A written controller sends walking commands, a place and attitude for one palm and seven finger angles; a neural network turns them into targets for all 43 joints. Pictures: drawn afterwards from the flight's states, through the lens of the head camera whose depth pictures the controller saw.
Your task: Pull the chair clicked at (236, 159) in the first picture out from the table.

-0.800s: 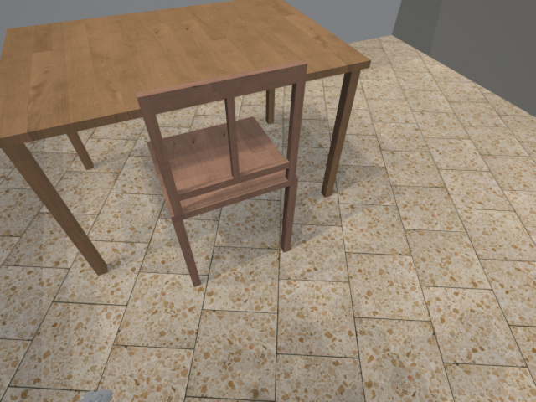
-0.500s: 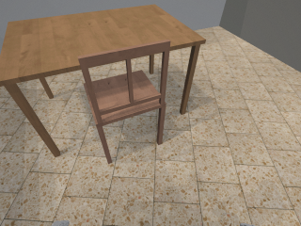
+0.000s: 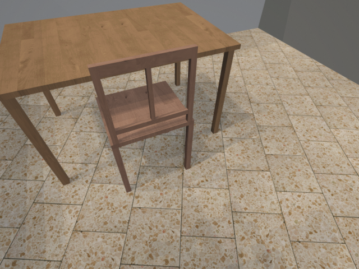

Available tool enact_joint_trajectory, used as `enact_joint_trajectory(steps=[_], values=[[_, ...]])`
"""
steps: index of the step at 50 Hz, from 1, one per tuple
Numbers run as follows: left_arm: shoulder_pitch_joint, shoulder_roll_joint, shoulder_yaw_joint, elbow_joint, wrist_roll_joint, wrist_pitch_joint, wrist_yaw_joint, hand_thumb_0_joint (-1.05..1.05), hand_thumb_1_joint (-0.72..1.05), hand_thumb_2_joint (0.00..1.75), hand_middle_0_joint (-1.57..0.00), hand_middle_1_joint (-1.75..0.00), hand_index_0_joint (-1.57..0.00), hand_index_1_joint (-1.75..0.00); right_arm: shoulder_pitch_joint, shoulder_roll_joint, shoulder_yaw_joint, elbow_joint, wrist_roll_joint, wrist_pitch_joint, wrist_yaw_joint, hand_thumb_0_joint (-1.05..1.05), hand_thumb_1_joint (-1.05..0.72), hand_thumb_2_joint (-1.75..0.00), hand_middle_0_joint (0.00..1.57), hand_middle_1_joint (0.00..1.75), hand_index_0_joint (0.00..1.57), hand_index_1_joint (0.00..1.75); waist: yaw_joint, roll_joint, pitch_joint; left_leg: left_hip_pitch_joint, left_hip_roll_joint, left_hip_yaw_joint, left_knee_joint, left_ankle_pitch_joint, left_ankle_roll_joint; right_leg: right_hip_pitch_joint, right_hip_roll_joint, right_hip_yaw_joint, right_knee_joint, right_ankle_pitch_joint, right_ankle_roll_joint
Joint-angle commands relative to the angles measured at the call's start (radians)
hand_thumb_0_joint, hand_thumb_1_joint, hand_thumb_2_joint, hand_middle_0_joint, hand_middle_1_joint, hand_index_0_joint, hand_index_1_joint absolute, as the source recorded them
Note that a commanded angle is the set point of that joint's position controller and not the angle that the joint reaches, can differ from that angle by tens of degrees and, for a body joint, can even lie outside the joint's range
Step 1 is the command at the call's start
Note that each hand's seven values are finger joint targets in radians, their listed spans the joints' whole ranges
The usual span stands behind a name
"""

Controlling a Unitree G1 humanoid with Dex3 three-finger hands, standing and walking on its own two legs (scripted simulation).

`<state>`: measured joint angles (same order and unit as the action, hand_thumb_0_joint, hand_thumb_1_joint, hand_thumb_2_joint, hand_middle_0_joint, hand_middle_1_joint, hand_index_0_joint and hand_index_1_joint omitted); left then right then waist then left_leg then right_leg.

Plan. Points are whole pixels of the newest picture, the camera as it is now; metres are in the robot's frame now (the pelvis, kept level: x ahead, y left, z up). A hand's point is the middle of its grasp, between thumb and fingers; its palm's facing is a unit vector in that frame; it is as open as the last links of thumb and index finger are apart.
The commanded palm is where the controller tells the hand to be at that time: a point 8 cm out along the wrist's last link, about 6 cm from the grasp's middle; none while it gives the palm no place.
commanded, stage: stand and wait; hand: left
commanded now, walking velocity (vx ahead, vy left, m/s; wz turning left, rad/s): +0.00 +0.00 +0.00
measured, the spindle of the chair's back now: (150, 95) +0.80 +0.17 -0.10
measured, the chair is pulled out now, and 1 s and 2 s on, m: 0.00 0.00 0.00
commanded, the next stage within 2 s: look at it before walking up in 0.02 s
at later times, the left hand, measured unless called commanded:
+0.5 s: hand out of the picture +0.08 +0.24 -0.15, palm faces -0.03 -0.94 -0.33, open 7.4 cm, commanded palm none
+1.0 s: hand out of the picture +0.07 +0.22 -0.17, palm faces -0.09 -0.95 -0.30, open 7.4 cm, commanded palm none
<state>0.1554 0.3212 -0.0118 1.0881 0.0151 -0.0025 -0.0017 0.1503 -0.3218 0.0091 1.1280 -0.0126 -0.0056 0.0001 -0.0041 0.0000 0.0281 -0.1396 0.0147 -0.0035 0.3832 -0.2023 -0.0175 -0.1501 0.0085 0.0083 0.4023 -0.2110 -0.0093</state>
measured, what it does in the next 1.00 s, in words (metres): stands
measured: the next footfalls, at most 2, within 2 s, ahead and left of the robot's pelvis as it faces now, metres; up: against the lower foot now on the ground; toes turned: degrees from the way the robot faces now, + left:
left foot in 1.88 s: +0.08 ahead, +0.08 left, +0.00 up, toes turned -36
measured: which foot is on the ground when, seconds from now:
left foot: down 0.00-1.00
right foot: down 0.00-1.00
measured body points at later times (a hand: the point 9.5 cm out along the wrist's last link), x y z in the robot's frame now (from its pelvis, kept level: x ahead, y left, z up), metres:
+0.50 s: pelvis +0.00 +0.00 +0.00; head +0.00 -0.01 +0.45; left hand +0.08 +0.29 -0.13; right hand +0.07 -0.29 -0.14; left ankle +0.01 +0.13 -0.74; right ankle +0.01 -0.11 -0.74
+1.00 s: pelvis +0.00 -0.01 -0.01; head +0.01 -0.01 +0.44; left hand +0.08 +0.27 -0.15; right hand +0.06 -0.28 -0.15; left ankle +0.01 +0.13 -0.74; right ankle +0.01 -0.11 -0.74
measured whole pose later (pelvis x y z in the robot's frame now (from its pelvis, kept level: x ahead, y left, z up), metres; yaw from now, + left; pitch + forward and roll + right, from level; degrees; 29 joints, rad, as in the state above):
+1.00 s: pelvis +0.00 -0.01 -0.01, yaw -6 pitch -2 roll +1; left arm 0.19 0.28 0.02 1.03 0.02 0.05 -0.01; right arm 0.14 -0.27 -0.01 1.04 -0.02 0.01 -0.02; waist 0.01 -0.01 0.04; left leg -0.18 0.05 0.08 0.48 -0.26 -0.03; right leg -0.25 0.05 0.09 0.53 -0.25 -0.02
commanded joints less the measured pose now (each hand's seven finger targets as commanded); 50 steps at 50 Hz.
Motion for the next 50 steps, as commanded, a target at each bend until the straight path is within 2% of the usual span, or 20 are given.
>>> enact_joint_trajectory(steps=[1,15,22,30,35,36,39,42,46,48,50], values=[[-0.049,0.203,0.045,-0.068,-0.004,-0.023,0.017,0.00,0.90,0.90,-0.20,-0.30,-0.20,-0.30,-0.050,-0.191,-0.039,-0.067,0.002,-0.021,-0.013,0.00,-0.90,-0.90,0.20,0.30,0.20,0.30,0.002,-0.002,-0.017,-0.021,0.092,-0.085,-0.073,0.041,0.038,-0.032,-0.123,0.114,-0.103,0.016,-0.016],[-0.053,0.206,0.049,-0.068,-0.003,-0.027,0.016,0.00,0.90,0.90,-0.20,-0.30,-0.20,-0.30,-0.057,-0.196,-0.040,-0.068,0.002,-0.028,-0.015,0.00,-0.90,-0.90,0.20,0.30,0.20,0.30,0.004,-0.005,-0.048,0.008,0.101,-0.088,-0.076,0.100,0.040,-0.013,-0.121,0.109,-0.092,0.099,-0.017],[-0.058,0.211,0.049,-0.065,-0.003,-0.026,0.015,0.00,0.90,0.90,-0.20,-0.30,-0.20,-0.30,-0.061,-0.201,-0.040,-0.067,0.002,-0.027,-0.014,0.00,-0.90,-0.90,0.20,0.30,0.20,0.30,0.003,-0.001,-0.036,0.004,0.099,-0.086,-0.084,0.076,0.038,-0.020,-0.121,0.114,-0.104,0.071,-0.015],[-0.053,0.215,0.052,-0.064,-0.003,-0.029,0.015,0.00,0.90,0.90,-0.20,-0.30,-0.20,-0.30,-0.064,-0.204,-0.039,-0.068,0.004,-0.029,-0.016,0.00,-0.90,-0.90,0.20,0.30,0.20,0.30,0.004,-0.005,-0.064,0.024,0.104,-0.084,-0.077,0.131,0.038,0.007,-0.124,0.108,-0.096,0.146,-0.017],[-0.056,0.217,0.051,-0.060,-0.003,-0.028,0.015,0.00,0.90,0.90,-0.20,-0.30,-0.20,-0.30,-0.067,-0.204,-0.038,-0.066,0.003,-0.026,-0.015,0.00,-0.90,-0.90,0.20,0.30,0.20,0.30,0.004,-0.011,-0.035,0.016,0.102,-0.083,-0.085,0.100,0.036,-0.012,-0.123,0.111,-0.108,0.111,-0.016],[-0.056,0.217,0.051,-0.060,-0.004,-0.028,0.015,0.00,0.90,0.90,-0.20,-0.30,-0.20,-0.30,-0.068,-0.208,-0.038,-0.067,0.002,-0.027,-0.016,0.00,-0.90,-0.90,0.20,0.30,0.20,0.30,0.002,0.003,-0.040,0.019,0.101,-0.083,-0.086,0.101,0.036,-0.010,-0.123,0.114,-0.109,0.111,-0.016],[-0.060,0.217,0.054,-0.067,-0.004,-0.024,0.013,0.00,0.90,0.90,-0.20,-0.30,-0.20,-0.30,-0.059,-0.208,-0.041,-0.068,0.001,-0.028,-0.019,0.00,-0.90,-0.90,0.20,0.30,0.20,0.30,-0.001,0.003,-0.051,0.038,0.109,-0.064,-0.067,0.123,0.033,-0.016,-0.117,0.129,-0.092,0.167,-0.022],[-0.002,0.119,0.044,-0.069,-0.005,0.007,0.019,0.00,0.90,0.90,-0.20,-0.30,-0.20,-0.30,0.009,-0.094,-0.027,-0.071,0.000,-0.009,-0.026,0.00,-0.90,-0.90,0.20,0.30,0.20,0.30,-0.004,-0.012,-0.062,0.034,0.113,-0.012,-0.007,0.142,0.013,-0.040,-0.115,0.145,-0.026,0.262,-0.013],[0.021,0.126,0.061,-0.113,-0.001,0.029,0.013,0.00,0.90,0.90,-0.20,-0.30,-0.20,-0.30,0.024,-0.110,-0.050,-0.121,-0.002,0.008,-0.034,0.00,-0.90,-0.90,0.20,0.30,0.20,0.30,-0.005,0.002,-0.041,0.026,0.137,0.009,0.038,0.104,0.020,-0.128,-0.088,0.163,0.053,0.263,-0.016],[0.027,0.118,0.067,-0.137,0.001,0.036,0.008,0.00,0.90,0.90,-0.20,-0.30,-0.20,-0.30,0.020,-0.119,-0.063,-0.148,-0.003,0.012,-0.036,0.00,-0.90,-0.90,0.20,0.30,0.20,0.30,-0.003,0.022,-0.029,0.015,0.162,0.001,0.039,0.064,0.033,-0.177,-0.061,0.159,0.101,0.226,-0.013],[0.037,0.103,0.071,-0.159,0.002,0.042,0.003,0.00,0.90,0.90,-0.20,-0.30,-0.20,-0.30,0.014,-0.128,-0.075,-0.172,-0.004,0.016,-0.035,0.00,-0.90,-0.90,0.20,0.30,0.20,0.30,0.001,0.073,-0.015,-0.002,0.208,-0.023,0.010,0.016,0.057,-0.220,-0.025,0.130,0.179,0.158,-0.004]])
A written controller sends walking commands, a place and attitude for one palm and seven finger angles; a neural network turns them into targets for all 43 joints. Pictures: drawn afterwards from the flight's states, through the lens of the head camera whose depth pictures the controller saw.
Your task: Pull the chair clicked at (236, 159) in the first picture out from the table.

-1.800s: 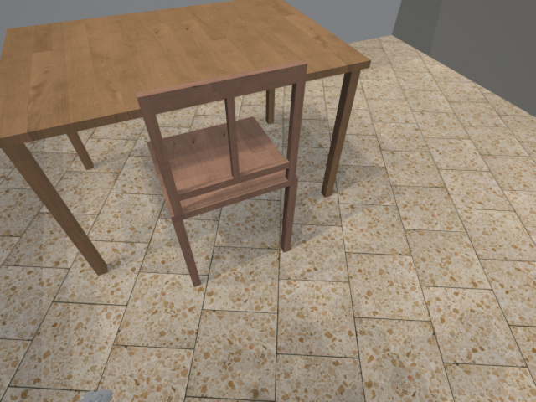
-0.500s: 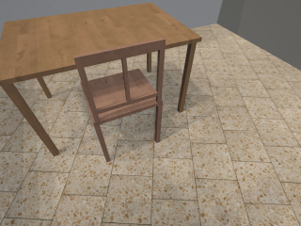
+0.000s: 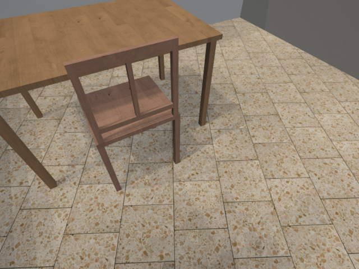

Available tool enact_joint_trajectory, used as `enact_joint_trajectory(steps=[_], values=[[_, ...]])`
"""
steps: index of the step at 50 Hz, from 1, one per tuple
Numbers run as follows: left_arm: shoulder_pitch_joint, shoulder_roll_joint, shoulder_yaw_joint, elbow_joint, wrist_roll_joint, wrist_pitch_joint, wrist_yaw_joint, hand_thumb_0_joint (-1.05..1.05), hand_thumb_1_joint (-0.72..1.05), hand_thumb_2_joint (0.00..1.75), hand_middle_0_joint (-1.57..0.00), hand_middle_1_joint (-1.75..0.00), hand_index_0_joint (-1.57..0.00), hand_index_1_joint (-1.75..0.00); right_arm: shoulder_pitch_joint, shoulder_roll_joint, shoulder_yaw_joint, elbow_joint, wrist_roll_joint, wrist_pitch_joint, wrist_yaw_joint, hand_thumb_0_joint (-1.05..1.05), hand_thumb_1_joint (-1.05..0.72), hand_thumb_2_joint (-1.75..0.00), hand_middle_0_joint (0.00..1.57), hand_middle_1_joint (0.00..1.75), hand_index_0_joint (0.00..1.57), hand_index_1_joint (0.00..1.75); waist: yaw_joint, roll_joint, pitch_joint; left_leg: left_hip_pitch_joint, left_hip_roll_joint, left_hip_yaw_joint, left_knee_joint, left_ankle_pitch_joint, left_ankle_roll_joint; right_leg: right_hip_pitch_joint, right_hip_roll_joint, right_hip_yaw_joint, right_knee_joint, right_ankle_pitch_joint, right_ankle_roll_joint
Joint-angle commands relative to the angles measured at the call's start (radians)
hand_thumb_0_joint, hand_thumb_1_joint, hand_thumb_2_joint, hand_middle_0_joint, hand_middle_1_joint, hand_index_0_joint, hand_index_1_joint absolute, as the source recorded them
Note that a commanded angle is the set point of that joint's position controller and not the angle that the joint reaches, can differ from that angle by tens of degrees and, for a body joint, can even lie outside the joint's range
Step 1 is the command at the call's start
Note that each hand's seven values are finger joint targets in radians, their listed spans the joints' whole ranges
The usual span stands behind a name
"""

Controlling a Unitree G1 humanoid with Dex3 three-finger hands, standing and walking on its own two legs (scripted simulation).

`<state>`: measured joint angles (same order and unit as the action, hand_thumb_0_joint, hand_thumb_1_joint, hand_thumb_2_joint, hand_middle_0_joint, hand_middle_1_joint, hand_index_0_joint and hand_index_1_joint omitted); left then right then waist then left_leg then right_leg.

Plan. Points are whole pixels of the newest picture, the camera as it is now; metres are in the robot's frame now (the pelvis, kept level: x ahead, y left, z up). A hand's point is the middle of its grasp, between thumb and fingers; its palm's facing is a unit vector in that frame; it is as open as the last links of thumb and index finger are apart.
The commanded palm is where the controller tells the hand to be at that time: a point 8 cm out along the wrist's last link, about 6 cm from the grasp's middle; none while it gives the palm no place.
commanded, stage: walk to a spot facing it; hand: left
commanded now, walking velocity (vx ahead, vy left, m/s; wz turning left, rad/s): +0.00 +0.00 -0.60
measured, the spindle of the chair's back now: (133, 91) +0.78 +0.25 -0.09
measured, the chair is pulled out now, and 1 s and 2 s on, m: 0.00 0.00 0.00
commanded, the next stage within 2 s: turn to face it in 1.84 s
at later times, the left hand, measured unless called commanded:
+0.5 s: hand out of the picture +0.05 +0.14 -0.15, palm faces -0.18 -0.94 -0.28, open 7.4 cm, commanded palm none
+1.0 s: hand (116, 262) +0.17 +0.18 -0.16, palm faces -0.46 -0.87 -0.20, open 7.4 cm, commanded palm none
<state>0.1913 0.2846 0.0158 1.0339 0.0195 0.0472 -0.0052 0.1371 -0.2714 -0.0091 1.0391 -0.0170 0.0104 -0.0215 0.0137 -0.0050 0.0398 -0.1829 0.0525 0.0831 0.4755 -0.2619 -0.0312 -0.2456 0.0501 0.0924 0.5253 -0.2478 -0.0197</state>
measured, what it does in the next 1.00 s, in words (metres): steps on the spot, turning right: left foot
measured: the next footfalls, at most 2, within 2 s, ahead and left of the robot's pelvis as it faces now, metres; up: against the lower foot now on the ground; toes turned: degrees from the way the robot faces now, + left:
left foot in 0.88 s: +0.08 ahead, +0.09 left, +0.00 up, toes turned -30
right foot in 1.40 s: +0.15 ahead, -0.28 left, +0.00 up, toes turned -57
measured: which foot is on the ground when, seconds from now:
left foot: down 0.00-0.18, up 0.20-0.86, down 0.88-1.00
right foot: down 0.00-0.88, up 0.90-1.00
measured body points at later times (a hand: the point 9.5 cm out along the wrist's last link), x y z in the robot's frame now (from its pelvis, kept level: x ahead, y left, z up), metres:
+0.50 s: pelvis -0.02 -0.05 +0.01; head +0.00 -0.09 +0.45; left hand +0.06 +0.19 -0.12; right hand +0.02 -0.32 -0.15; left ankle +0.00 +0.14 -0.64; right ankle -0.01 -0.09 -0.74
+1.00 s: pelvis +0.03 +0.01 +0.01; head +0.03 +0.03 +0.46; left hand +0.19 +0.22 -0.14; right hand -0.06 -0.25 -0.11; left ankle +0.04 +0.11 -0.74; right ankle -0.01 -0.12 -0.67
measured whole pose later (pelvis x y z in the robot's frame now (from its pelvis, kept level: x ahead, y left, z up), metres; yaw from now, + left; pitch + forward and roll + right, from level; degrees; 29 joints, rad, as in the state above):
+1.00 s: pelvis +0.03 +0.01 +0.01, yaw -32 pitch +0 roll -2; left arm 0.33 0.27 0.10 0.94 0.04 0.04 -0.05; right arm 0.30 -0.22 -0.03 0.92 -0.02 -0.03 -0.02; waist 0.02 -0.03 -0.04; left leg -0.11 0.01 0.03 0.38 -0.28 0.03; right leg -0.52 0.08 0.06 0.99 -0.32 0.01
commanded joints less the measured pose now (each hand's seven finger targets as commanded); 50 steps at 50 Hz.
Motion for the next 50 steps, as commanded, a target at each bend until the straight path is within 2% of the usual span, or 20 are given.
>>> enact_joint_trajectory(steps=[1,4,7,8,9,10,11,15,25,32,36,39,41,42,43,44,45,46,48,50], values=[[0.010,0.124,0.047,-0.114,-0.003,-0.004,0.002,0.00,0.90,0.90,-0.20,-0.30,-0.20,-0.30,0.017,-0.187,-0.063,-0.097,0.000,-0.001,-0.013,0.00,-0.90,-0.90,0.20,0.30,0.20,0.30,-0.012,0.121,-0.020,0.009,0.213,-0.131,-0.109,0.060,0.095,-0.130,-0.047,0.015,0.134,0.124,0.015],[0.048,0.082,0.059,-0.137,-0.001,0.006,-0.006,0.00,0.90,0.90,-0.20,-0.30,-0.20,-0.30,-0.029,-0.185,-0.075,-0.132,-0.003,-0.008,-0.009,0.00,-0.90,-0.90,0.20,0.30,0.20,0.30,0.013,0.215,-0.016,-0.048,0.325,-0.146,-0.158,0.168,0.183,-0.127,-0.066,-0.073,0.378,-0.239,0.040],[0.143,0.063,0.068,-0.130,0.001,-0.004,-0.011,0.00,0.90,0.90,-0.20,-0.30,-0.20,-0.30,-0.068,-0.170,-0.085,-0.154,-0.007,-0.002,-0.007,0.00,-0.90,-0.90,0.20,0.30,0.20,0.30,0.062,0.126,-0.039,-0.089,0.282,-0.027,0.040,0.188,0.121,-0.004,-0.087,-0.103,0.178,-0.121,0.034],[0.194,0.098,0.078,-0.117,0.007,-0.017,-0.007,0.00,0.90,0.90,-0.20,-0.30,-0.20,-0.30,-0.057,-0.144,-0.082,-0.157,-0.001,0.006,-0.005,0.00,-0.90,-0.90,0.20,0.30,0.20,0.30,0.085,-0.033,-0.040,-0.152,0.189,0.048,0.256,0.080,0.047,0.066,-0.117,-0.024,-0.036,0.082,0.023],[0.206,0.219,0.100,-0.124,0.021,-0.036,0.012,0.00,0.90,0.90,-0.20,-0.30,-0.20,-0.30,-0.016,-0.047,-0.068,-0.188,0.002,0.012,-0.001,0.00,-0.90,-0.90,0.20,0.30,0.20,0.30,0.067,-0.408,-0.027,-0.397,0.005,0.091,0.551,-0.324,-0.032,0.118,-0.364,0.419,-0.211,0.353,-0.043],[0.222,0.234,0.097,-0.133,0.003,-0.032,0.025,0.00,0.90,0.90,-0.20,-0.30,-0.20,-0.30,-0.040,-0.058,-0.065,-0.209,0.005,0.020,-0.004,0.00,-0.90,-0.90,0.20,0.30,0.20,0.30,0.070,-0.338,-0.040,-0.379,-0.007,-0.064,0.656,-0.353,-0.023,0.055,-0.416,0.482,-0.250,0.454,-0.116],[0.182,0.196,0.099,-0.138,0.003,-0.031,0.032,0.00,0.90,0.90,-0.20,-0.30,-0.20,-0.30,-0.039,-0.062,-0.070,-0.198,0.008,0.023,-0.005,0.00,-0.90,-0.90,0.20,0.30,0.20,0.30,0.044,-0.231,-0.034,-0.379,0.018,-0.116,0.693,-0.285,-0.010,0.053,-0.384,0.417,-0.254,0.331,-0.140],[0.103,0.119,0.086,-0.160,-0.010,-0.047,0.027,0.00,0.90,0.90,-0.20,-0.30,-0.20,-0.30,-0.019,-0.052,-0.076,-0.156,0.000,0.016,0.001,0.00,-0.90,-0.90,0.20,0.30,0.20,0.30,0.008,-0.059,-0.050,-0.378,0.027,-0.120,0.704,-0.080,-0.030,0.075,-0.257,0.295,-0.197,0.346,-0.111],[0.178,0.094,0.096,-0.142,-0.007,-0.043,0.026,0.00,0.90,0.90,-0.20,-0.30,-0.20,-0.30,-0.050,-0.058,-0.075,-0.177,-0.002,0.027,-0.017,0.00,-0.90,-0.90,0.20,0.30,0.20,0.30,0.036,-0.117,-0.090,-0.432,0.000,-0.159,0.621,-0.050,-0.054,0.192,-0.211,0.354,-0.217,0.320,-0.044],[0.176,0.108,0.099,-0.154,0.000,-0.051,0.012,0.00,0.90,0.90,-0.20,-0.30,-0.20,-0.30,-0.075,-0.077,-0.071,-0.218,-0.012,0.009,0.004,0.00,-0.90,-0.90,0.20,0.30,0.20,0.30,0.049,-0.108,-0.046,-0.395,-0.008,-0.148,0.486,-0.075,-0.043,0.109,-0.193,0.483,-0.330,-0.210,-0.142],[0.171,0.130,0.101,-0.163,0.005,-0.055,0.007,0.00,0.90,0.90,-0.20,-0.30,-0.20,-0.30,-0.071,-0.064,-0.071,-0.238,-0.006,-0.009,0.013,0.00,-0.90,-0.90,0.20,0.30,0.20,0.30,0.058,-0.125,-0.030,-0.285,-0.044,-0.124,0.319,-0.128,-0.023,0.026,-0.176,0.512,-0.348,-0.303,-0.166],[0.129,0.143,0.105,-0.185,0.006,-0.052,0.005,0.00,0.90,0.90,-0.20,-0.30,-0.20,-0.30,-0.008,-0.061,-0.072,-0.235,0.003,-0.022,0.013,0.00,-0.90,-0.90,0.20,0.30,0.20,0.30,0.033,-0.158,-0.033,-0.143,-0.075,-0.116,0.185,-0.146,0.003,-0.058,-0.153,0.517,-0.342,-0.291,-0.160],[0.075,0.144,0.107,-0.205,0.003,-0.048,0.004,0.00,0.90,0.90,-0.20,-0.30,-0.20,-0.30,0.105,-0.060,-0.076,-0.205,0.009,-0.033,0.009,0.00,-0.90,-0.90,0.20,0.30,0.20,0.30,-0.021,-0.150,-0.053,0.099,-0.099,-0.099,0.006,-0.077,0.028,-0.202,-0.093,0.465,-0.299,-0.291,-0.111],[0.049,0.123,0.105,-0.214,0.001,-0.048,0.003,0.00,0.90,0.90,-0.20,-0.30,-0.20,-0.30,0.189,-0.085,-0.082,-0.178,0.014,-0.040,-0.003,0.00,-0.90,-0.90,0.20,0.30,0.20,0.30,-0.062,-0.101,-0.075,0.290,-0.066,-0.123,-0.113,-0.060,0.046,-0.321,-0.039,0.414,-0.212,-0.284,-0.069],[0.058,0.072,0.096,-0.223,-0.004,-0.050,-0.006,0.00,0.90,0.90,-0.20,-0.30,-0.20,-0.30,0.254,-0.154,-0.095,-0.160,0.009,-0.046,-0.017,0.00,-0.90,-0.90,0.20,0.30,0.20,0.30,-0.094,0.094,-0.103,0.445,0.099,-0.278,-0.212,-0.209,0.075,-0.475,0.053,0.281,-0.030,-0.325,-0.028],[0.051,0.031,0.094,-0.245,-0.013,-0.054,-0.018,0.00,0.90,0.90,-0.20,-0.30,-0.20,-0.30,0.253,-0.232,-0.107,-0.178,0.000,-0.049,-0.019,0.00,-0.90,-0.90,0.20,0.30,0.20,0.30,-0.093,0.323,-0.067,0.405,0.361,-0.590,-0.340,-0.458,0.135,-0.608,0.100,0.100,0.266,-0.317,0.014],[0.014,0.070,0.104,-0.261,-0.001,-0.062,-0.023,0.00,0.90,0.90,-0.20,-0.30,-0.20,-0.30,0.185,-0.211,-0.092,-0.210,0.008,-0.050,-0.016,0.00,-0.90,-0.90,0.20,0.30,0.20,0.30,-0.065,0.223,0.027,0.208,0.445,-0.626,-0.376,-0.489,0.191,-0.579,-0.014,0.037,0.381,-0.242,0.032],[0.032,0.076,0.116,-0.256,0.011,-0.063,-0.037,0.00,0.90,0.90,-0.20,-0.30,-0.20,-0.30,0.134,-0.189,-0.080,-0.227,-0.005,-0.055,-0.014,0.00,-0.90,-0.90,0.20,0.30,0.20,0.30,-0.026,0.156,0.050,0.114,0.402,-0.578,-0.389,-0.460,0.220,-0.541,-0.035,0.008,0.490,-0.187,0.045],[0.068,0.057,0.111,-0.192,0.023,-0.047,-0.050,0.00,0.90,0.90,-0.20,-0.30,-0.20,-0.30,0.110,-0.109,-0.055,-0.203,-0.005,-0.068,-0.010,0.00,-0.90,-0.90,0.20,0.30,0.20,0.30,0.006,0.120,0.077,0.040,0.267,-0.329,-0.364,-0.294,0.133,-0.499,-0.058,-0.027,0.599,-0.040,0.049],[0.077,0.022,0.099,-0.180,0.021,-0.040,-0.059,0.00,0.90,0.90,-0.20,-0.30,-0.20,-0.30,0.153,-0.078,-0.041,-0.178,0.001,-0.082,-0.012,0.00,-0.90,-0.90,0.20,0.30,0.20,0.30,0.011,0.106,0.077,0.043,0.211,-0.202,-0.345,-0.141,0.100,-0.498,-0.068,-0.053,0.667,0.045,0.053]])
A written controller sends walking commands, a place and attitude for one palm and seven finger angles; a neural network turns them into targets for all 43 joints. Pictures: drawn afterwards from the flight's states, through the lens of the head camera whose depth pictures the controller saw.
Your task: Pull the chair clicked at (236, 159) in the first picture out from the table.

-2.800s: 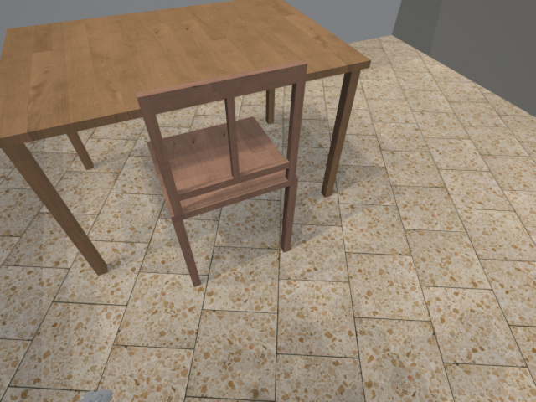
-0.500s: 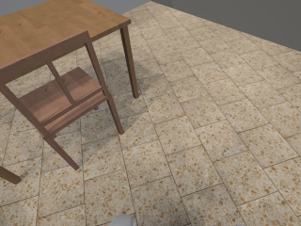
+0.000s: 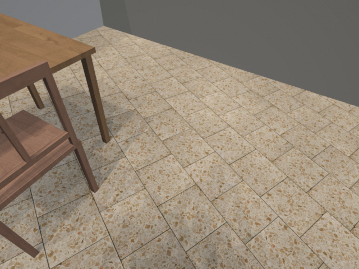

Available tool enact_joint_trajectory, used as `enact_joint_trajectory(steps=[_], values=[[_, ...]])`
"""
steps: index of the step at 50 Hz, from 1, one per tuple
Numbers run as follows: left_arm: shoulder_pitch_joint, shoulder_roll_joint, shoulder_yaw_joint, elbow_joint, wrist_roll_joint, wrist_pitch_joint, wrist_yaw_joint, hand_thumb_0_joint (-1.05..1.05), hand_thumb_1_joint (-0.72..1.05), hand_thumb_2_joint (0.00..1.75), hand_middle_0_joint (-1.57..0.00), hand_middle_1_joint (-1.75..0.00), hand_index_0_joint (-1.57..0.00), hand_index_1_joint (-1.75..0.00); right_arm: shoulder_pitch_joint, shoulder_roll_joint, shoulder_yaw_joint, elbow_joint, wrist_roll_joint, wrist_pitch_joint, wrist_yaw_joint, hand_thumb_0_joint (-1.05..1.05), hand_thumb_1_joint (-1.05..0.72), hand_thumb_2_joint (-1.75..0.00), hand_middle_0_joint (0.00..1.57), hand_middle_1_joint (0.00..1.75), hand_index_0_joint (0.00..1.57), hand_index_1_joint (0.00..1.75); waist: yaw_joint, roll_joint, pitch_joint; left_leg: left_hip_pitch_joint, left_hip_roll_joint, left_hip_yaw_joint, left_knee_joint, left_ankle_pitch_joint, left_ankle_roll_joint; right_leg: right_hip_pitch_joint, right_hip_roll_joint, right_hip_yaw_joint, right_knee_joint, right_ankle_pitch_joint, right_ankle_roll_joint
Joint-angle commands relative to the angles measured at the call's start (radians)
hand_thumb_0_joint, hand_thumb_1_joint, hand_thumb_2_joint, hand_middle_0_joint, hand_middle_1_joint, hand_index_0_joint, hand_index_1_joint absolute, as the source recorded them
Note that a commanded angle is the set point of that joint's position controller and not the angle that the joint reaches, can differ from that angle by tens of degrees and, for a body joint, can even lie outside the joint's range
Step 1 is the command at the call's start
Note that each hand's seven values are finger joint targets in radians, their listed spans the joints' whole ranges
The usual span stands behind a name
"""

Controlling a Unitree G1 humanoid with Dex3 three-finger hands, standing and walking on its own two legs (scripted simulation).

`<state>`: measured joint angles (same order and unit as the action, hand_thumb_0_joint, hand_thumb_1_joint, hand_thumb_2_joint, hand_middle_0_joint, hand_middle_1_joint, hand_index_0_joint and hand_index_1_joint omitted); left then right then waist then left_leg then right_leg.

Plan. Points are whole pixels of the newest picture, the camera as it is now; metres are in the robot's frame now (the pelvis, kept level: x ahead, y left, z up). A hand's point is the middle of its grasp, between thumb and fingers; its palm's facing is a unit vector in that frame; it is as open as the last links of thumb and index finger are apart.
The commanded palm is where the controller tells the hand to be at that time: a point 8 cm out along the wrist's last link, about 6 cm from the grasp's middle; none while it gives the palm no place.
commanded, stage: walk to a spot facing it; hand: left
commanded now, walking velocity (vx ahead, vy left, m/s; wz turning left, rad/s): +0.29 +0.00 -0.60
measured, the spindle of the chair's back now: (10, 135) +0.51 +0.61 -0.10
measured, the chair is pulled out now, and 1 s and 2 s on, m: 0.00 0.00 0.00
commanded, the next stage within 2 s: turn to face it in 0.84 s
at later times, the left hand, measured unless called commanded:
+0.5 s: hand (172, 205) +0.36 +0.04 -0.19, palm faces -0.38 -0.91 -0.15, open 7.4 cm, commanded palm none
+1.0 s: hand (159, 188) +0.42 +0.09 -0.20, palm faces -0.41 -0.90 -0.15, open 7.4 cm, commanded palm none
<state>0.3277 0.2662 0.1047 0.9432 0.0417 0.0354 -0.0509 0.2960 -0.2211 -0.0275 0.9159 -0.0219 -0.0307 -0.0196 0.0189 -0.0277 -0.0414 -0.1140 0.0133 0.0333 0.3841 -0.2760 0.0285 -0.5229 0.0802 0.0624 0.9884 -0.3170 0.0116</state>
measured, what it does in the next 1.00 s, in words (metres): walks ahead, turning right: right foot, then left foot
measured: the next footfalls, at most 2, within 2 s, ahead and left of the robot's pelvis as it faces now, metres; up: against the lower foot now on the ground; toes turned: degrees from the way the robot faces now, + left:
right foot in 0.40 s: +0.26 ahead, -0.18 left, +0.00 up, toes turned -25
left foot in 0.90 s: +0.49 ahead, -0.04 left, +0.00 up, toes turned -19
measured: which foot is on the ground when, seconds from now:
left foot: down 0.00-0.40, up 0.42-0.88, down 0.90-1.00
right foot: up 0.00-0.38, down 0.40-0.90, up 0.92-1.00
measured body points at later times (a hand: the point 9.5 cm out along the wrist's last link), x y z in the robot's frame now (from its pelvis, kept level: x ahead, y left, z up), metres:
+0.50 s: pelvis +0.17 -0.08 -0.04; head +0.21 -0.08 +0.41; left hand +0.38 +0.09 -0.18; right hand +0.00 -0.26 -0.17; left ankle +0.07 +0.09 -0.64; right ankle +0.22 -0.16 -0.75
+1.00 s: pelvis +0.37 -0.09 -0.01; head +0.39 -0.07 +0.43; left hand +0.44 +0.14 -0.18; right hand +0.37 -0.35 -0.13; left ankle +0.45 -0.02 -0.75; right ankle +0.25 -0.16 -0.67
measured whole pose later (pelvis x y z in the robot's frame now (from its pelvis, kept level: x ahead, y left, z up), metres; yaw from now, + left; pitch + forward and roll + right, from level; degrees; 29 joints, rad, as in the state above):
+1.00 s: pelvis +0.37 -0.09 -0.01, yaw -31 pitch -1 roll -1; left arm 0.39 0.20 0.07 1.08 0.03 0.00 -0.01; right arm 0.13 -0.14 -0.01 0.93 -0.03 -0.07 -0.01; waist 0.05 -0.05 0.04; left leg -0.29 0.09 0.19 0.58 -0.26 0.03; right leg -0.36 0.02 -0.01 1.08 -0.47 -0.01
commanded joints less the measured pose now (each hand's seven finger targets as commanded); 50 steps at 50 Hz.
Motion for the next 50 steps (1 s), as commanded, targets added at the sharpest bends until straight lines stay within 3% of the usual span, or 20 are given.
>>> enact_joint_trajectory(steps=[1,7,13,15,17,18,19,20,21,22,25,28,33,40,43,44,45,46,48,50], values=[[-0.069,0.029,0.006,-0.088,0.000,-0.025,-0.013,0.00,0.90,0.90,-0.20,-0.30,-0.20,-0.30,0.033,-0.123,-0.020,-0.040,0.005,-0.047,-0.016,0.00,-0.90,-0.90,0.20,0.30,0.20,0.30,0.000,0.141,0.172,-0.009,0.245,-0.112,-0.244,-0.052,0.034,-0.248,-0.107,-0.029,0.225,0.138,0.027],[-0.194,-0.011,-0.021,-0.104,-0.007,-0.015,-0.017,0.00,0.90,0.90,-0.20,-0.30,-0.20,-0.30,0.200,-0.094,-0.004,0.044,0.009,-0.063,-0.024,0.00,-0.90,-0.90,0.20,0.30,0.20,0.30,-0.037,0.165,0.213,0.136,0.268,0.018,-0.181,0.398,0.044,-0.366,-0.151,-0.104,0.162,0.188,0.036],[-0.380,-0.041,-0.046,-0.137,-0.017,-0.031,-0.023,0.00,0.90,0.90,-0.20,-0.30,-0.20,-0.30,0.276,-0.100,-0.014,0.101,-0.007,-0.055,-0.023,0.00,-0.90,-0.90,0.20,0.30,0.20,0.30,-0.091,0.186,0.247,0.188,0.296,0.149,-0.122,0.623,0.075,-0.210,-0.127,-0.213,-0.216,0.133,-0.012],[-0.332,-0.024,-0.043,-0.118,-0.016,-0.038,-0.016,0.00,0.90,0.90,-0.20,-0.30,-0.20,-0.30,0.277,-0.120,-0.026,0.112,-0.006,-0.052,-0.020,0.00,-0.90,-0.90,0.20,0.30,0.20,0.30,-0.066,0.189,0.187,0.201,0.310,0.193,-0.012,0.889,0.067,-0.070,-0.073,-0.254,-0.271,0.081,-0.048],[-0.179,0.006,-0.026,-0.072,-0.013,-0.049,-0.008,0.00,0.90,0.90,-0.20,-0.30,-0.20,-0.30,0.233,-0.153,-0.038,0.104,-0.001,-0.051,-0.020,0.00,-0.90,-0.90,0.20,0.30,0.20,0.30,0.013,0.197,0.072,0.201,0.312,0.232,0.185,1.043,0.043,0.134,-0.037,-0.262,-0.331,0.072,-0.084],[-0.046,0.044,-0.012,-0.031,-0.009,-0.063,-0.003,0.00,0.90,0.90,-0.20,-0.30,-0.20,-0.30,0.210,-0.161,-0.040,0.093,0.005,-0.049,-0.016,0.00,-0.90,-0.90,0.20,0.30,0.20,0.30,0.080,0.182,-0.013,0.119,0.287,0.247,0.382,0.972,0.009,0.361,-0.018,-0.268,-0.411,0.120,-0.100],[0.097,0.129,0.011,0.011,-0.007,-0.076,0.008,0.00,0.90,0.90,-0.20,-0.30,-0.20,-0.30,0.207,-0.138,-0.036,0.079,0.020,-0.047,-0.001,0.00,-0.90,-0.90,0.20,0.30,0.20,0.30,0.144,0.078,-0.132,-0.133,0.259,0.254,0.656,0.644,-0.030,0.691,-0.147,-0.119,-0.441,0.184,-0.155],[0.177,0.228,0.029,0.021,-0.020,-0.083,0.028,0.00,0.90,0.90,-0.20,-0.30,-0.20,-0.30,0.242,-0.050,-0.023,0.044,0.034,-0.051,0.000,0.00,-0.90,-0.90,0.20,0.30,0.20,0.30,0.135,-0.132,-0.268,-0.457,0.083,0.196,1.023,-0.256,-0.084,0.912,-0.467,0.415,-0.501,0.302,-0.289],[0.157,0.260,0.038,0.015,-0.043,-0.070,0.039,0.00,0.90,0.90,-0.20,-0.30,-0.20,-0.30,0.134,-0.056,-0.027,0.009,0.034,-0.052,-0.008,0.00,-0.90,-0.90,0.20,0.30,0.20,0.30,0.137,-0.072,-0.258,-0.534,0.091,0.041,1.137,-0.289,-0.053,0.853,-0.518,0.517,-0.621,0.292,-0.334],[0.080,0.228,0.031,0.004,-0.044,-0.064,0.042,0.00,0.90,0.90,-0.20,-0.30,-0.20,-0.30,0.102,-0.049,-0.031,0.007,0.027,-0.055,-0.008,0.00,-0.90,-0.90,0.20,0.30,0.20,0.30,0.095,-0.003,-0.114,-0.575,0.144,0.012,1.131,-0.191,-0.046,0.735,-0.503,0.412,-0.652,0.252,-0.333],[-0.094,0.113,-0.008,-0.026,-0.034,-0.082,0.053,0.00,0.90,0.90,-0.20,-0.30,-0.20,-0.30,0.090,-0.039,-0.034,0.038,0.000,-0.019,-0.002,0.00,-0.90,-0.90,0.20,0.30,0.20,0.30,-0.007,0.057,0.070,-0.429,0.201,-0.018,0.976,-0.065,-0.063,0.266,-0.392,0.227,-0.740,0.153,-0.238],[-0.120,0.082,-0.019,-0.020,-0.019,-0.094,0.053,0.00,0.90,0.90,-0.20,-0.30,-0.20,-0.30,0.159,-0.002,-0.033,0.062,-0.008,0.010,0.004,0.00,-0.90,-0.90,0.20,0.30,0.20,0.30,-0.071,-0.001,0.090,-0.378,0.186,0.008,0.841,-0.016,-0.080,0.130,-0.308,0.104,-0.775,0.161,-0.203],[-0.055,0.060,-0.019,0.007,-0.022,-0.104,0.049,0.00,0.90,0.90,-0.20,-0.30,-0.20,-0.30,0.024,-0.013,-0.039,0.013,-0.011,0.008,0.024,0.00,-0.90,-0.90,0.20,0.30,0.20,0.30,-0.040,-0.089,0.112,-0.446,0.167,0.016,0.632,0.106,-0.096,0.180,-0.255,0.110,-0.804,0.066,-0.198],[0.059,0.079,-0.017,0.034,-0.015,-0.104,0.059,0.00,0.90,0.90,-0.20,-0.30,-0.20,-0.30,-0.181,-0.008,-0.033,-0.057,-0.001,-0.025,0.032,0.00,-0.90,-0.90,0.20,0.30,0.20,0.30,0.032,-0.052,0.094,-0.393,0.094,0.047,0.305,0.010,-0.079,0.393,-0.300,0.183,-0.693,0.343,-0.206],[0.026,0.085,-0.010,0.025,-0.027,-0.096,0.057,0.00,0.90,0.90,-0.20,-0.30,-0.20,-0.30,-0.060,-0.045,-0.040,-0.014,-0.002,-0.039,0.013,0.00,-0.90,-0.90,0.20,0.30,0.20,0.30,-0.037,-0.040,0.035,-0.096,0.045,0.089,0.086,0.089,-0.065,0.328,-0.228,0.129,-0.514,0.474,-0.150],[0.023,0.052,-0.013,0.017,-0.034,-0.094,0.053,0.00,0.90,0.90,-0.20,-0.30,-0.20,-0.30,0.055,-0.108,-0.054,0.021,-0.008,-0.047,0.000,0.00,-0.90,-0.90,0.20,0.30,0.20,0.30,-0.086,0.037,-0.030,0.161,0.138,-0.008,0.034,0.146,-0.029,0.170,-0.163,0.093,-0.316,0.420,-0.105],[0.048,-0.007,-0.021,0.005,-0.045,-0.093,0.043,0.00,0.90,0.90,-0.20,-0.30,-0.20,-0.30,0.160,-0.228,-0.083,0.039,-0.016,-0.047,-0.005,0.00,-0.90,-0.90,0.20,0.30,0.20,0.30,-0.112,0.323,-0.124,0.368,0.447,-0.332,0.006,0.310,0.078,-0.067,-0.034,-0.056,-0.006,-0.071,-0.039],[0.024,0.014,-0.021,-0.004,-0.033,-0.092,0.047,0.00,0.90,0.90,-0.20,-0.30,-0.20,-0.30,0.185,-0.227,-0.072,0.038,-0.007,-0.032,-0.006,0.00,-0.90,-0.90,0.20,0.30,0.20,0.30,-0.116,0.276,-0.107,0.299,0.556,-0.382,-0.059,0.341,0.153,-0.117,-0.061,-0.062,0.193,-0.297,-0.024],[-0.008,0.009,-0.013,0.021,-0.019,-0.075,0.046,0.00,0.90,0.90,-0.20,-0.30,-0.20,-0.30,0.048,-0.112,-0.038,0.021,-0.003,-0.033,-0.012,0.00,-0.90,-0.90,0.20,0.30,0.20,0.30,-0.070,0.162,0.045,0.052,0.453,-0.239,-0.114,0.341,0.136,-0.099,-0.139,-0.042,0.254,-0.170,-0.005],[0.028,-0.042,-0.029,0.060,-0.016,-0.063,0.041,0.00,0.90,0.90,-0.20,-0.30,-0.20,-0.30,-0.014,-0.058,-0.015,0.032,-0.003,-0.040,-0.011,0.00,-0.90,-0.90,0.20,0.30,0.20,0.30,-0.020,0.116,0.099,-0.076,0.354,-0.085,-0.122,0.443,0.109,-0.016,-0.167,-0.061,0.184,-0.084,0.008]])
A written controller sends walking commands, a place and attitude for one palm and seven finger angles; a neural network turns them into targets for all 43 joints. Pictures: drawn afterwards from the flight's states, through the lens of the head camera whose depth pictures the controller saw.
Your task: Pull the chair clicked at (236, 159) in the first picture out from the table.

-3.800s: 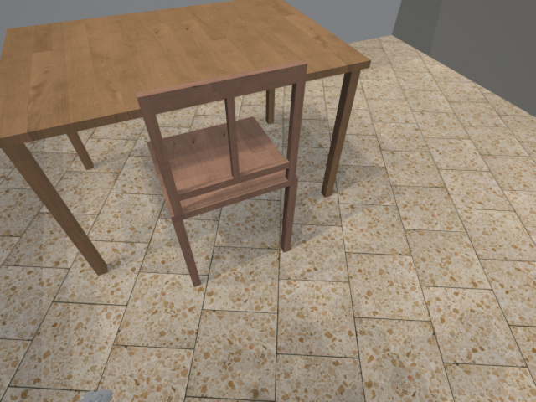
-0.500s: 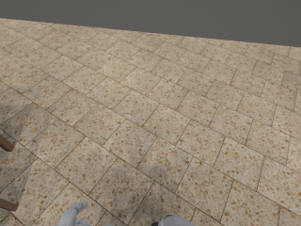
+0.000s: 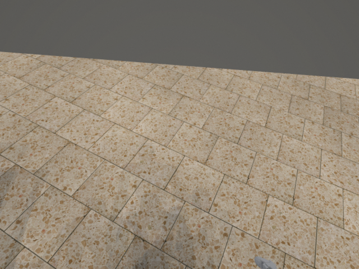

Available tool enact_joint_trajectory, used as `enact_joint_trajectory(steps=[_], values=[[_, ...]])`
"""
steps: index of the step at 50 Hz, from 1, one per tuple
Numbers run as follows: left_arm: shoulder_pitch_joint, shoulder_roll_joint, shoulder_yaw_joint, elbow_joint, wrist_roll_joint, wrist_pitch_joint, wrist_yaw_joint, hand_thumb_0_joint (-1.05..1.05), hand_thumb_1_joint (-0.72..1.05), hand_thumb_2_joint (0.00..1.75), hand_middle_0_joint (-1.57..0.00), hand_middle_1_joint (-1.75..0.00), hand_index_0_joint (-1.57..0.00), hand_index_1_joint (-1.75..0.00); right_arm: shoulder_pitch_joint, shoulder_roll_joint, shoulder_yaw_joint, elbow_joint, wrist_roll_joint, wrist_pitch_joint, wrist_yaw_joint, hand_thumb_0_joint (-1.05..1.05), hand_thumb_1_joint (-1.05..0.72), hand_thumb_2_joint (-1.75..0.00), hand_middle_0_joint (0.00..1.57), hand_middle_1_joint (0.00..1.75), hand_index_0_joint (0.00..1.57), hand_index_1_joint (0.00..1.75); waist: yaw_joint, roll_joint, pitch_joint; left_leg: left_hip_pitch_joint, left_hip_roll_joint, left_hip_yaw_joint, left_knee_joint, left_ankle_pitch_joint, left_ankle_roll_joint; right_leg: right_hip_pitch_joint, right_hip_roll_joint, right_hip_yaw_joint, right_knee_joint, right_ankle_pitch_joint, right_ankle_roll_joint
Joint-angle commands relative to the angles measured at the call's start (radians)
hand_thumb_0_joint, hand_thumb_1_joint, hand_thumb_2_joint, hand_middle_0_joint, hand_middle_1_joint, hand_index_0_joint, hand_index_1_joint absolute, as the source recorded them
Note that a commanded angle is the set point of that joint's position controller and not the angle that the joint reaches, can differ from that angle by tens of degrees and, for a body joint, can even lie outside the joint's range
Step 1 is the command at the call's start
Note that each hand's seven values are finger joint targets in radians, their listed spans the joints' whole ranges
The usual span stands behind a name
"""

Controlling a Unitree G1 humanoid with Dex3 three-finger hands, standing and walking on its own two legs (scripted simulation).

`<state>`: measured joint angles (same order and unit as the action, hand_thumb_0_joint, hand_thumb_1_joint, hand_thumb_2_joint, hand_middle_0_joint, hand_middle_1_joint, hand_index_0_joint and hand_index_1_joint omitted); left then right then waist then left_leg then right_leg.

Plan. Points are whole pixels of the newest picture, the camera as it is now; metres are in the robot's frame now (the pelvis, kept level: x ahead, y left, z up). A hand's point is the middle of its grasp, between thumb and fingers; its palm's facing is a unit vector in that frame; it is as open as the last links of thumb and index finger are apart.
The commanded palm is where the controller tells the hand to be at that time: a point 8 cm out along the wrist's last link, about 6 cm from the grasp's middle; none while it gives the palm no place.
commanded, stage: turn to face it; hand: left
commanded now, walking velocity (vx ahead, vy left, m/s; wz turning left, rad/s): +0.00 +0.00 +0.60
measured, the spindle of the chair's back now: out of the picture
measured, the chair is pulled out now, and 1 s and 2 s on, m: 0.00 0.00 0.00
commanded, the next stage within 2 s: none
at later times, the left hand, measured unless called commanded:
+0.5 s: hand (112, 268) +0.14 +0.17 -0.14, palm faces +0.24 -0.94 -0.24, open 7.4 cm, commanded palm none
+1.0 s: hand out of the picture +0.00 +0.25 -0.17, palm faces +0.53 -0.82 -0.23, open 7.4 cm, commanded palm none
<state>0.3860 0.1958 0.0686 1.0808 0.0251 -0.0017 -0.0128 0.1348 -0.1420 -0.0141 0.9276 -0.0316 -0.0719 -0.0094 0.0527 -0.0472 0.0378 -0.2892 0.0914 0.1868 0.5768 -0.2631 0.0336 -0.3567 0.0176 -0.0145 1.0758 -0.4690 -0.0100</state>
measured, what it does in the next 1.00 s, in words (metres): steps on the spot, turning left: right foot, then left foot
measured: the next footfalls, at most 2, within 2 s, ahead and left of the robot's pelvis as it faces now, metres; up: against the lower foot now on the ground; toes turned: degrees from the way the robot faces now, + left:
right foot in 0.34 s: +0.12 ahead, -0.12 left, +0.00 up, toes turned +1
left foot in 0.78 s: +0.07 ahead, +0.13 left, +0.00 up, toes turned +33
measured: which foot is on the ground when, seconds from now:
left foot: down 0.00-0.34, up 0.36-0.76, down 0.78-1.00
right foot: up 0.00-0.32, down 0.34-0.78, up 0.80-1.00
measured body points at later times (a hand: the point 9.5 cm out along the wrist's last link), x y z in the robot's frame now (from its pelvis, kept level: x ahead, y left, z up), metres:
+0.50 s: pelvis +0.07 -0.03 +0.01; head +0.09 -0.05 +0.45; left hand +0.13 +0.22 -0.12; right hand +0.11 -0.25 -0.16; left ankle +0.02 +0.09 -0.65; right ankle +0.08 -0.12 -0.73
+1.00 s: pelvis +0.06 +0.03 +0.00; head +0.08 +0.08 +0.45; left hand -0.03 +0.29 -0.15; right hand +0.28 -0.15 -0.11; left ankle +0.04 +0.11 -0.73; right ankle +0.11 -0.13 -0.65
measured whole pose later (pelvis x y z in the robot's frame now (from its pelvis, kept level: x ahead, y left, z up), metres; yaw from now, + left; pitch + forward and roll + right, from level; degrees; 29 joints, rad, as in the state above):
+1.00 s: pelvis +0.06 +0.03 +0.00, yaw +30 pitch +1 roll -2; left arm 0.20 0.27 0.08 0.93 0.02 0.06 0.00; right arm 0.14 -0.23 -0.05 0.89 -0.02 0.02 0.00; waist 0.01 -0.03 0.09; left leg -0.31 0.00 0.05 0.53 -0.24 0.06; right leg -0.49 -0.11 -0.05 1.13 -0.39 0.10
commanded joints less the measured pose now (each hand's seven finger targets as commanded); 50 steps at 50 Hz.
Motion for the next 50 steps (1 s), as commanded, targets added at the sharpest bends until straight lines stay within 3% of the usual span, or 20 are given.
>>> enact_joint_trajectory(steps=[1,4,11,13,15,16,17,18,19,22,27,34,37,38,39,40,41,42,45,50], values=[[-0.006,0.001,-0.001,-0.063,-0.001,-0.018,0.007,0.00,0.90,0.90,-0.20,-0.30,-0.20,-0.30,0.150,-0.125,-0.024,0.033,0.008,-0.002,-0.022,0.00,-0.90,-0.90,0.20,0.30,0.20,0.30,-0.042,0.162,0.005,0.081,0.233,-0.185,-0.309,0.513,0.093,-0.129,-0.103,0.002,0.041,0.097,0.038],[0.003,-0.016,-0.014,-0.049,-0.003,-0.006,0.016,0.00,0.90,0.90,-0.20,-0.30,-0.20,-0.30,0.159,-0.114,-0.022,0.065,0.017,0.003,-0.023,0.00,-0.90,-0.90,0.20,0.30,0.20,0.30,-0.033,0.222,-0.034,0.092,0.164,-0.124,-0.289,0.616,0.093,-0.043,-0.097,-0.053,-0.144,0.145,0.056],[-0.162,0.012,-0.001,-0.114,-0.010,0.007,0.033,0.00,0.90,0.90,-0.20,-0.30,-0.20,-0.30,0.195,-0.172,-0.058,0.082,0.007,0.050,-0.022,0.00,-0.90,-0.90,0.20,0.30,0.20,0.30,-0.064,0.245,-0.032,0.113,0.183,-0.280,-0.229,0.570,0.123,-0.001,-0.071,-0.075,-0.363,0.109,0.075],[-0.164,0.023,0.004,-0.123,-0.014,0.005,0.035,0.00,0.90,0.90,-0.20,-0.30,-0.20,-0.30,0.182,-0.184,-0.067,0.078,0.007,0.063,-0.021,0.00,-0.90,-0.90,0.20,0.30,0.20,0.30,-0.053,0.246,-0.035,0.094,0.170,-0.314,-0.195,0.515,0.109,0.051,-0.061,-0.078,-0.455,0.138,0.073],[-0.126,0.050,0.011,-0.119,-0.015,-0.006,0.037,0.00,0.90,0.90,-0.20,-0.30,-0.20,-0.30,0.168,-0.183,-0.074,0.068,0.015,0.069,-0.016,0.00,-0.90,-0.90,0.20,0.30,0.20,0.30,-0.025,0.189,-0.062,0.043,0.117,-0.307,-0.108,0.423,0.053,0.188,-0.075,-0.073,-0.654,0.316,0.068],[-0.092,0.102,0.020,-0.112,-0.011,-0.017,0.044,0.00,0.90,0.90,-0.20,-0.30,-0.20,-0.30,0.181,-0.144,-0.072,0.060,0.024,0.068,-0.010,0.00,-0.90,-0.90,0.20,0.30,0.20,0.30,-0.014,0.065,-0.101,-0.089,0.060,-0.252,-0.007,0.250,-0.001,0.363,-0.198,0.026,-0.705,0.490,0.043],[-0.041,0.197,0.040,-0.104,0.000,-0.023,0.054,0.00,0.90,0.90,-0.20,-0.30,-0.20,-0.30,0.182,-0.075,-0.059,0.028,0.027,0.068,-0.004,0.00,-0.90,-0.90,0.20,0.30,0.20,0.30,0.003,-0.220,-0.133,-0.285,-0.082,-0.101,0.203,-0.215,-0.072,0.503,-0.450,0.207,-0.721,0.773,-0.046],[-0.018,0.225,0.040,-0.116,-0.005,-0.019,0.052,0.00,0.90,0.90,-0.20,-0.30,-0.20,-0.30,0.164,-0.112,-0.073,0.013,0.021,0.081,-0.011,0.00,-0.90,-0.90,0.20,0.30,0.20,0.30,0.018,-0.210,-0.145,-0.277,-0.068,-0.159,0.402,-0.387,-0.075,0.407,-0.545,0.212,-0.724,0.846,-0.132],[-0.084,0.176,0.034,-0.131,-0.006,-0.019,0.057,0.00,0.90,0.90,-0.20,-0.30,-0.20,-0.30,0.165,-0.114,-0.078,0.031,0.019,0.096,-0.009,0.00,-0.90,-0.90,0.20,0.30,0.20,0.30,-0.014,-0.149,-0.105,-0.290,-0.041,-0.199,0.529,-0.324,-0.081,0.346,-0.497,0.138,-0.741,0.787,-0.145],[-0.189,0.114,0.012,-0.168,-0.009,-0.015,0.056,0.00,0.90,0.90,-0.20,-0.30,-0.20,-0.30,0.168,-0.102,-0.081,0.051,0.012,0.114,0.010,0.00,-0.90,-0.90,0.20,0.30,0.20,0.30,-0.061,-0.115,-0.004,-0.306,-0.012,-0.162,0.640,-0.182,-0.101,0.233,-0.389,-0.022,-0.740,0.692,-0.097],[-0.175,0.135,0.018,-0.181,-0.001,-0.013,0.056,0.00,0.90,0.90,-0.20,-0.30,-0.20,-0.30,0.108,-0.096,-0.083,0.013,0.012,0.128,0.024,0.00,-0.90,-0.90,0.20,0.30,0.20,0.30,-0.060,-0.130,0.032,-0.272,-0.003,-0.120,0.532,-0.133,-0.115,0.179,-0.386,-0.118,-0.757,0.562,-0.092],[-0.149,0.201,0.039,-0.196,0.008,0.006,0.046,0.00,0.90,0.90,-0.20,-0.30,-0.20,-0.30,-0.017,-0.122,-0.075,-0.072,0.014,0.116,0.038,0.00,-0.90,-0.90,0.20,0.30,0.20,0.30,-0.024,-0.174,0.005,-0.163,-0.011,-0.050,0.249,-0.137,-0.092,0.192,-0.425,-0.159,-0.677,0.531,-0.089],[-0.143,0.217,0.045,-0.204,0.000,0.013,0.039,0.00,0.90,0.90,-0.20,-0.30,-0.20,-0.30,0.059,-0.169,-0.085,-0.077,0.011,0.101,0.037,0.00,-0.90,-0.90,0.20,0.30,0.20,0.30,-0.066,-0.069,-0.084,0.038,-0.047,-0.027,-0.014,0.015,-0.074,0.180,-0.395,-0.215,-0.476,0.552,-0.029],[-0.145,0.199,0.043,-0.214,-0.008,0.016,0.034,0.00,0.90,0.90,-0.20,-0.30,-0.20,-0.30,0.145,-0.241,-0.104,-0.060,0.009,0.090,0.035,0.00,-0.90,-0.90,0.20,0.30,0.20,0.30,-0.119,0.088,-0.149,0.212,0.017,-0.144,-0.126,0.205,-0.035,0.067,-0.341,-0.239,-0.272,0.452,0.025],[-0.173,0.126,0.027,-0.267,-0.017,0.015,0.024,0.00,0.90,0.90,-0.20,-0.30,-0.20,-0.30,0.216,-0.369,-0.133,-0.059,0.009,0.080,0.025,0.00,-0.90,-0.90,0.20,0.30,0.20,0.30,-0.155,0.431,-0.173,0.351,0.308,-0.539,-0.188,0.642,0.105,-0.233,-0.178,-0.223,-0.018,-0.167,0.117],[-0.234,0.138,0.016,-0.296,-0.007,0.028,0.032,0.00,0.90,0.90,-0.20,-0.30,-0.20,-0.30,0.261,-0.394,-0.131,-0.037,0.023,0.087,0.017,0.00,-0.90,-0.90,0.20,0.30,0.20,0.30,-0.165,0.336,-0.203,0.337,0.369,-0.540,-0.183,0.740,0.170,-0.251,-0.164,-0.081,0.084,-0.221,0.108],[-0.239,0.132,0.020,-0.287,-0.004,0.035,0.035,0.00,0.90,0.90,-0.20,-0.30,-0.20,-0.30,0.215,-0.366,-0.124,-0.040,0.017,0.085,0.007,0.00,-0.90,-0.90,0.20,0.30,0.20,0.30,-0.145,0.278,-0.174,0.297,0.339,-0.498,-0.198,0.645,0.175,-0.272,-0.181,-0.042,0.126,-0.164,0.102],[-0.245,0.129,0.026,-0.272,-0.006,0.035,0.034,0.00,0.90,0.90,-0.20,-0.30,-0.20,-0.30,0.158,-0.346,-0.119,-0.057,0.014,0.082,-0.002,0.00,-0.90,-0.90,0.20,0.30,0.20,0.30,-0.135,0.301,-0.157,0.259,0.290,-0.489,-0.197,0.554,0.164,-0.288,-0.175,-0.026,0.161,-0.100,0.107],[-0.177,0.148,0.034,-0.226,-0.005,0.036,0.017,0.00,0.90,0.90,-0.20,-0.30,-0.20,-0.30,0.010,-0.285,-0.091,-0.102,0.014,0.074,-0.005,0.00,-0.90,-0.90,0.20,0.30,0.20,0.30,-0.064,0.211,-0.110,0.140,0.161,-0.351,-0.212,0.425,0.106,-0.208,-0.155,-0.009,0.130,0.069,0.111],[-0.188,0.139,0.031,-0.233,-0.007,0.042,0.021,0.00,0.90,0.90,-0.20,-0.30,-0.20,-0.30,0.041,-0.288,-0.094,-0.095,0.014,0.076,-0.003,0.00,-0.90,-0.90,0.20,0.30,0.20,0.30,-0.071,0.149,-0.095,0.126,0.141,-0.405,-0.256,0.301,0.121,-0.170,-0.125,0.001,-0.007,0.099,0.119]])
